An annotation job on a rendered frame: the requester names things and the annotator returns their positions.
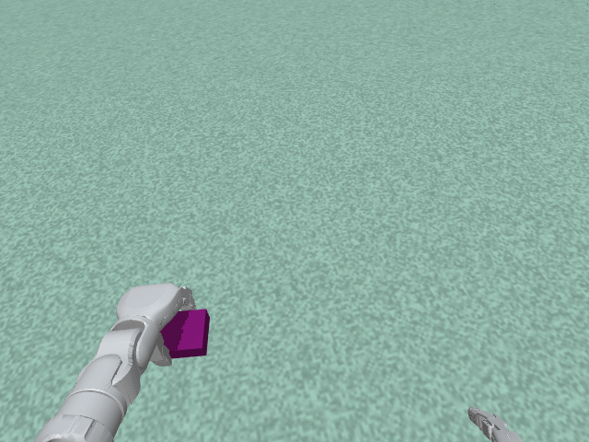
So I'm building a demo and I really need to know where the right robot hand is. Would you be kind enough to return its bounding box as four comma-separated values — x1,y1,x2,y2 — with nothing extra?
468,407,523,442

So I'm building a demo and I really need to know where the small box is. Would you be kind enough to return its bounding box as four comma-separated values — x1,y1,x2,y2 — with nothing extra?
160,309,210,359

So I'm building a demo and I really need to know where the left robot hand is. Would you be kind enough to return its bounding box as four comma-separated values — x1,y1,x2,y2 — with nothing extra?
116,283,196,366

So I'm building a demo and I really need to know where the left robot arm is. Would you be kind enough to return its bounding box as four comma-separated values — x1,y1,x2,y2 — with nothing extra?
33,315,159,442

